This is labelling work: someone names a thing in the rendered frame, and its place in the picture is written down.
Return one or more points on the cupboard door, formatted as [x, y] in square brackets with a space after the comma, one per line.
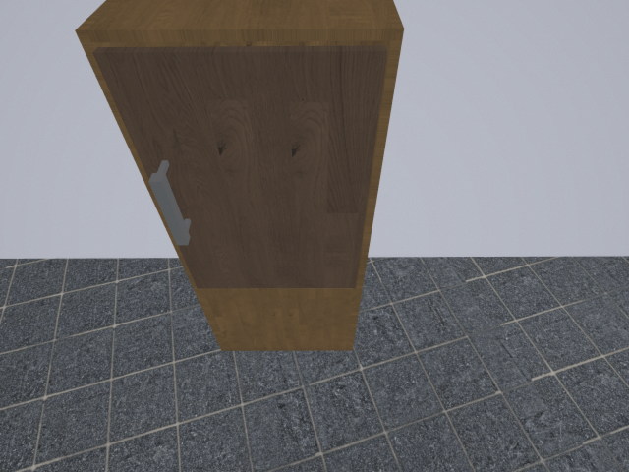
[270, 153]

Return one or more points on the handle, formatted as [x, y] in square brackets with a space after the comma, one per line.
[167, 202]

